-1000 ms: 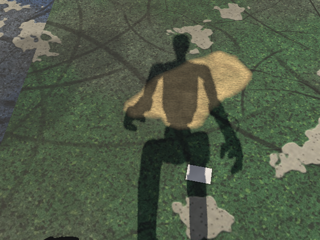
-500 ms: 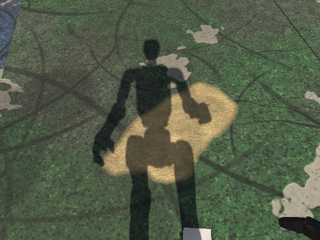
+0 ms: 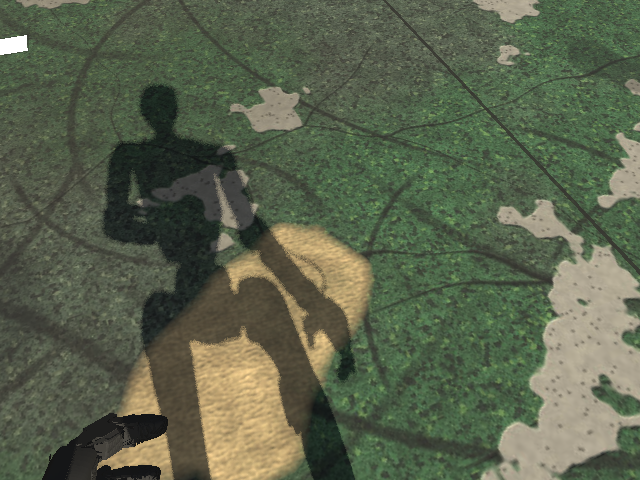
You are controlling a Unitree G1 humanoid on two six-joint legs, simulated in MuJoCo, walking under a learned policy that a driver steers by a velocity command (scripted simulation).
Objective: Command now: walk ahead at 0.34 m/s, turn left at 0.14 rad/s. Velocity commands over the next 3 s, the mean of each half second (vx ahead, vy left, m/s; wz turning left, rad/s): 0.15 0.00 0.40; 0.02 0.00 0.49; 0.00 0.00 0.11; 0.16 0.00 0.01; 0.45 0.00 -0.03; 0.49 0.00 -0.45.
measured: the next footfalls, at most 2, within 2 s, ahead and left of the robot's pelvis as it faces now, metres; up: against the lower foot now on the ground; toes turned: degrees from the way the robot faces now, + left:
right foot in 0.02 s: +0.19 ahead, -0.13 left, +0.00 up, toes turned +0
left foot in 0.50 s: +0.15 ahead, +0.13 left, +0.00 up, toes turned +19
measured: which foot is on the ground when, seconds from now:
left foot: down 0.00-0.04, up 0.06-0.48, down 0.50-0.96, up 0.98-1.00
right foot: up 0.00-0.00, down 0.02-0.50, up 0.52-0.94, down 0.96-1.00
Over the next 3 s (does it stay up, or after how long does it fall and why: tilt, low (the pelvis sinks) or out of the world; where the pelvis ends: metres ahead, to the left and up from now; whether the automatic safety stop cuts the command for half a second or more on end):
stays up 0.67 0.28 -0.02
